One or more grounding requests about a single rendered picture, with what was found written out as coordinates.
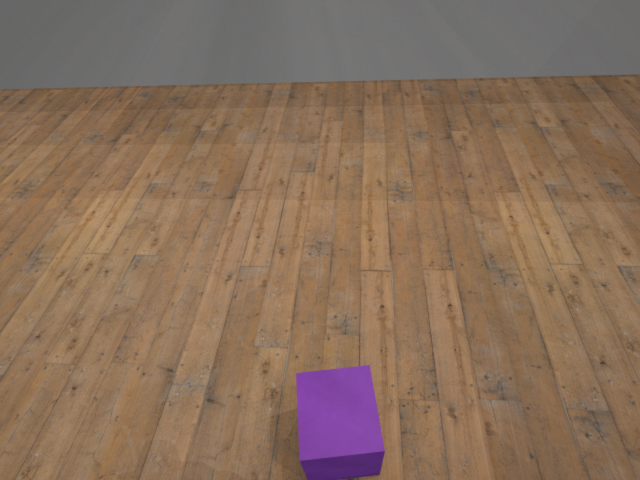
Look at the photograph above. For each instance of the carton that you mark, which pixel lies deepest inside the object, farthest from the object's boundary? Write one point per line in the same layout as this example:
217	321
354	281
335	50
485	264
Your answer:
338	424

